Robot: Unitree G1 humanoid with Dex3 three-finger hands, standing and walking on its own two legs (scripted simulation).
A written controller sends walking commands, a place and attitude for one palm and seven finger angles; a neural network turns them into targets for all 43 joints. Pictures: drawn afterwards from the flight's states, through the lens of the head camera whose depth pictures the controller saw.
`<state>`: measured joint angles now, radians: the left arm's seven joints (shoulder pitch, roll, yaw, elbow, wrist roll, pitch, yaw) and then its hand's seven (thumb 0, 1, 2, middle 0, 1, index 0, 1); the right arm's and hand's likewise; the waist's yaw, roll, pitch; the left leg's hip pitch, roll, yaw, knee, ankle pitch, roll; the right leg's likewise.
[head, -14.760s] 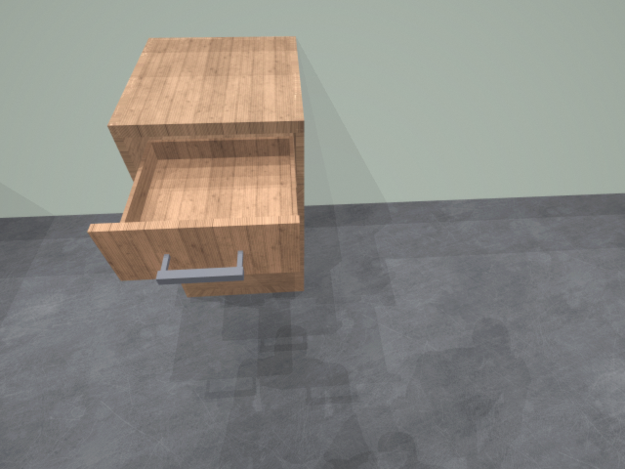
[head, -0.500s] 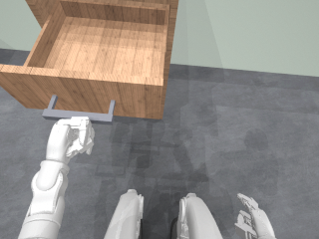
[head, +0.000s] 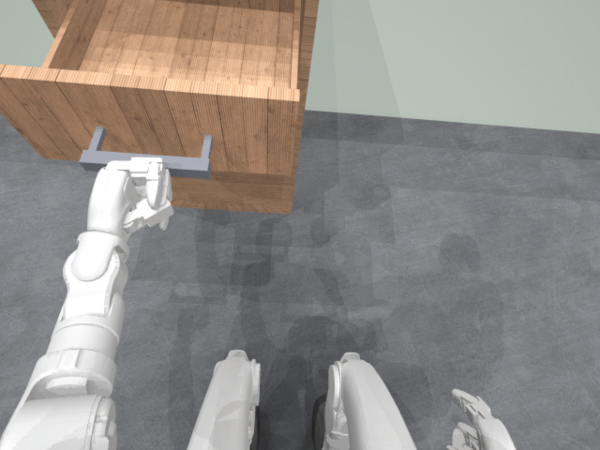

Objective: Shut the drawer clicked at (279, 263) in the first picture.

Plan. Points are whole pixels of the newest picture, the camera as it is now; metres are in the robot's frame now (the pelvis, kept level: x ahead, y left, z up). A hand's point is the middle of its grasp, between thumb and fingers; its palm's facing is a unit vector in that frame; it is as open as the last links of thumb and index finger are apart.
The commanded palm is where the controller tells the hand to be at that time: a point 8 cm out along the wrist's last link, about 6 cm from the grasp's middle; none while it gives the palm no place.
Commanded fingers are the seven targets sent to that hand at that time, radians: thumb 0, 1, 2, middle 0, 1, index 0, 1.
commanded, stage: push the drawer shut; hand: left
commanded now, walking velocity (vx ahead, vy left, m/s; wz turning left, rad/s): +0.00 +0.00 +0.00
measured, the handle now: (151, 152) +0.49 +0.22 +0.02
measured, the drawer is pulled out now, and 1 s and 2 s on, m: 0.21 0.10 0.00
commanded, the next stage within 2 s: pull the fist back off the drawer in 1.94 s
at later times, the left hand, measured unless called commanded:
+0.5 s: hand (170, 159) +0.49 +0.19 +0.02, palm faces -0.05 -1.00 -0.06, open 2.8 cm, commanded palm +0.49 +0.22 +0.02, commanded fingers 0.00 0.90 0.90 -1.40 -1.60 -1.40 -1.60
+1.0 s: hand (178, 131) +0.53 +0.19 +0.02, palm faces -0.03 -1.00 -0.06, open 3.0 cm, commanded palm +0.54 +0.21 +0.02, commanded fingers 0.00 0.90 0.90 -1.40 -1.60 -1.40 -1.60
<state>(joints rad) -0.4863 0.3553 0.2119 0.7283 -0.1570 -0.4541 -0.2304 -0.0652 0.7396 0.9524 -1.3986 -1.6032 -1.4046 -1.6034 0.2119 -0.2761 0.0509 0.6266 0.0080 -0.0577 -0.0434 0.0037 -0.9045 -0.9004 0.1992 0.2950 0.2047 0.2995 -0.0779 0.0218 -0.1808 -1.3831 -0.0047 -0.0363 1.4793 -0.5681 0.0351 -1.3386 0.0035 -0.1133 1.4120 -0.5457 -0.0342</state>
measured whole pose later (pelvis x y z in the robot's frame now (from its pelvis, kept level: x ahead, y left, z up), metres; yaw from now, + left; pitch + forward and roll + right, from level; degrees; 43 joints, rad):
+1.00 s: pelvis +0.00 +0.01 -0.01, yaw -2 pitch +32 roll -6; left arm -0.94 0.52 0.34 1.14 -0.05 -0.48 -0.22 -0.02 0.70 0.92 -1.40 -1.60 -1.40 -1.60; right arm 0.26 -0.27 0.08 0.65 -0.04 0.05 0.01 0.00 -0.91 -0.90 0.20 0.29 0.20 0.30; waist -0.19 0.03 -0.15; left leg -1.50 0.01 -0.05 1.52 -0.58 0.04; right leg -1.44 0.02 -0.13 1.43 -0.54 -0.03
